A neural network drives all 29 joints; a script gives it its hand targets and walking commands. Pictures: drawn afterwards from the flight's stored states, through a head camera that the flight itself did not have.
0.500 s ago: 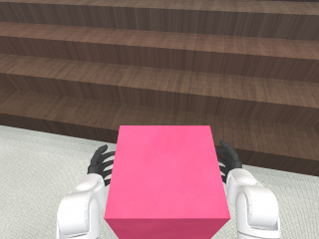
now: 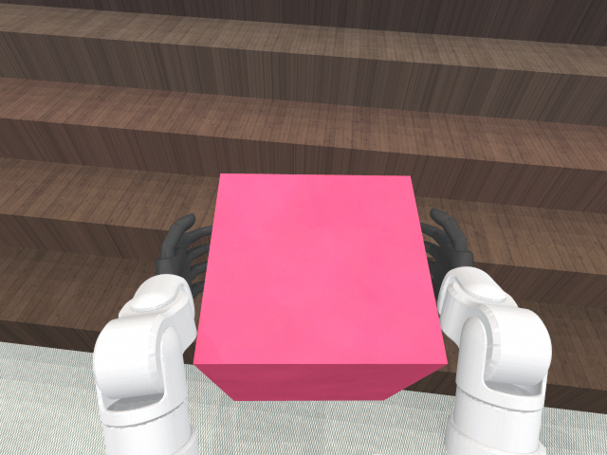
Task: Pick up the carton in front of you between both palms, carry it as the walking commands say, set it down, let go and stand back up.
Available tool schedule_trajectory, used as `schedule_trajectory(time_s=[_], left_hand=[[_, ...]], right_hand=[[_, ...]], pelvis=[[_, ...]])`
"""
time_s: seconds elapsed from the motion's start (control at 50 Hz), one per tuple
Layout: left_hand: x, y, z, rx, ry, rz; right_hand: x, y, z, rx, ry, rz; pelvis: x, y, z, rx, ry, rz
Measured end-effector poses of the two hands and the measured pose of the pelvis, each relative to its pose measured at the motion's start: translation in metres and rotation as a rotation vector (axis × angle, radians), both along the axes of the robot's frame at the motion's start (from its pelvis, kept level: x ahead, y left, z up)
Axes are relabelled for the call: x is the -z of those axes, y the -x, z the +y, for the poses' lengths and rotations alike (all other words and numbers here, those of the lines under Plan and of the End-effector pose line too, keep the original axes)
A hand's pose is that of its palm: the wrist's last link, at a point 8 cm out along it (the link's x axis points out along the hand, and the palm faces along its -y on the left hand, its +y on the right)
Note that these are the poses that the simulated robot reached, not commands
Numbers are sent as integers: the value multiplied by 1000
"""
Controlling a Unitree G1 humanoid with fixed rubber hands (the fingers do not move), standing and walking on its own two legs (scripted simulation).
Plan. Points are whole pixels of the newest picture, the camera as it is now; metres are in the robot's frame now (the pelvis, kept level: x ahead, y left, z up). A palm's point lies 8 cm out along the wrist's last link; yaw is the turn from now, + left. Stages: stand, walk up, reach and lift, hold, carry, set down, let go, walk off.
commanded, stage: carry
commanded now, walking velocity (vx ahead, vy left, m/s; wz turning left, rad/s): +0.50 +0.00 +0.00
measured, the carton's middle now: (312, 301) +0.31 -0.01 +0.07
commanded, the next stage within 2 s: none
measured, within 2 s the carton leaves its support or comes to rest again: neither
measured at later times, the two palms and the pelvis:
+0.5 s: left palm (228, 105) +0.70 +0.13 +0.12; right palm (385, 100) +0.73 -0.17 +0.12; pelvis +0.31 -0.03 -0.01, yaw +0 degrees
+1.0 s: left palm (202, 15) +1.01 +0.21 +0.18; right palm (327, 3) +1.07 -0.09 +0.19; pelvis +0.66 +0.00 +0.10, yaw +0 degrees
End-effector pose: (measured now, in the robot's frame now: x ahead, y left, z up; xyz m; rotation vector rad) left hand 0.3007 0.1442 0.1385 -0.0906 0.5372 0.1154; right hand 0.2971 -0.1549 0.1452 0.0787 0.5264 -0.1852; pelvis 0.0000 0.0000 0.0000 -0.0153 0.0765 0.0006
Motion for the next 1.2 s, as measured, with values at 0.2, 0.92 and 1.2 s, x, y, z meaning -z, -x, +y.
schedule_trajectory(time_s=[0.2,0.92,1.2], left_hand=[[-10,-197,-21,-18,-140,80],[-9,-695,6,-12,-34,169],[-195,-856,136,-267,-48,107]], right_hand=[[6,-218,-20,-133,51,78],[-10,-706,5,-11,-26,167],[-176,-932,144,-284,-10,93]], pelvis=[[36,-142,-33,-27,-18,-21],[-39,-616,7,22,99,15],[-187,-809,39,-45,-58,22]])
